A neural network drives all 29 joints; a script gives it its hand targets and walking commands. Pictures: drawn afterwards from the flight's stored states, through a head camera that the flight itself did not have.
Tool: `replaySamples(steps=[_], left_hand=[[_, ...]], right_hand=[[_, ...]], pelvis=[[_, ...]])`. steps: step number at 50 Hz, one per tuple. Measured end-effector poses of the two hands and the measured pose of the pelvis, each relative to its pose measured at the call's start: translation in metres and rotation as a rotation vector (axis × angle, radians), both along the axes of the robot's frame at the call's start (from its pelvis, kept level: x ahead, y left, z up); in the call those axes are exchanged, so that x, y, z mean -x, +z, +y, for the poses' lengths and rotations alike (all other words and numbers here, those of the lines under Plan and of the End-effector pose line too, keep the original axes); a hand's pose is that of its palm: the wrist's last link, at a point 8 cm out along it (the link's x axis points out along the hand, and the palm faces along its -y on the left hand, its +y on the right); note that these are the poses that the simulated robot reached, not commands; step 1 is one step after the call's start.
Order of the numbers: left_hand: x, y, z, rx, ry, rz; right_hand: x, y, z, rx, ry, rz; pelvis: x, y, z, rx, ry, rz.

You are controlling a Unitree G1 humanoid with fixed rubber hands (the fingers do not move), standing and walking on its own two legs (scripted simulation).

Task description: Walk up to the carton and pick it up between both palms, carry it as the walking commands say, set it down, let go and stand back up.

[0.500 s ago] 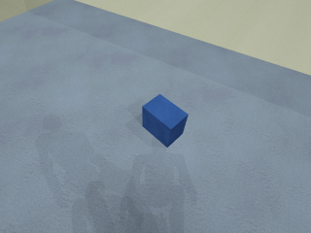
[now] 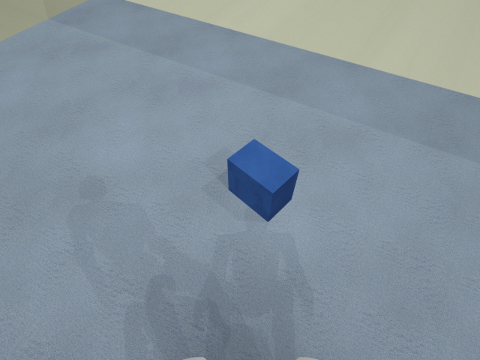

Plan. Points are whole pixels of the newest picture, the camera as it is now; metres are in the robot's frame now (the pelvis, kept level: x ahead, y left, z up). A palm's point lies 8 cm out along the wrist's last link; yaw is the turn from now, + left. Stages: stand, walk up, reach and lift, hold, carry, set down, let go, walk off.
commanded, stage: walk up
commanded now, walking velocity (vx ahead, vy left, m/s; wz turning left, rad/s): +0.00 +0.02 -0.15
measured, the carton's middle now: (261, 180) +0.91 -0.11 -0.64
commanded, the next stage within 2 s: none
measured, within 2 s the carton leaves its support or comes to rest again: neither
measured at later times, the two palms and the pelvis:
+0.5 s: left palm out of the picture +0.01 +0.24 -0.14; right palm out of the picture +0.02 -0.20 -0.14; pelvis -0.01 +0.03 +0.00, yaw +0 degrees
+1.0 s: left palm out of the picture -0.01 +0.26 -0.13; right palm out of the picture -0.03 -0.18 -0.14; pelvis -0.04 +0.04 +0.01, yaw +0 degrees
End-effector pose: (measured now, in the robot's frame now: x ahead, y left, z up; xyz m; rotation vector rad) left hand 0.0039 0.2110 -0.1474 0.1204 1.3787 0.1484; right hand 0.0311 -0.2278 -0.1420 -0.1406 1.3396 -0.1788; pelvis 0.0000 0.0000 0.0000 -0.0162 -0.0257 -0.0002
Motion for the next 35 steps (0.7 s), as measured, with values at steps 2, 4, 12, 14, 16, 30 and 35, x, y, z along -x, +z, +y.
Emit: replaySamples(steps=[2,4,12,14,16,30,35], left_hand=[[0.004,-0.006,0.003,0.025,-0.008,0.034],[0.006,-0.008,0.007,0.041,-0.022,0.058],[-0.021,-0.005,0.018,0.011,-0.026,0.02],[-0.03,-0.002,0.018,-0.009,-0.021,-0.023],[-0.037,0.006,0.018,-0.022,-0.017,-0.058],[0.02,-0.007,0.042,0.027,-0.032,0.057],[0.014,-0.006,0.053,0.016,-0.065,0.068]], right_hand=[[-0.002,0.003,0.006,0.017,-0.017,-0.019],[0.0,0.009,0.012,0.024,-0.034,-0.028],[0.024,0.013,0.02,0.018,-0.089,0.003],[0.03,0.007,0.02,0.002,-0.103,0.019],[0.034,0.004,0.019,-0.01,-0.115,0.032],[-0.005,0.012,0.036,0.041,-0.014,-0.08],[0.007,0.021,0.045,0.04,-0.052,-0.11]], pelvis=[[0.0,-0.001,0.006,-0.007,-0.014,-0.003],[-0.001,0.001,0.009,-0.012,-0.039,0.002],[0.0,0.005,0.008,-0.014,-0.044,0.037],[0.001,0.004,0.006,-0.024,-0.047,0.044],[0.001,0.005,0.006,-0.01,-0.027,0.042],[0.013,0.001,0.04,-0.01,-0.043,0.009],[0.022,0.006,0.041,0.001,-0.07,0.018]])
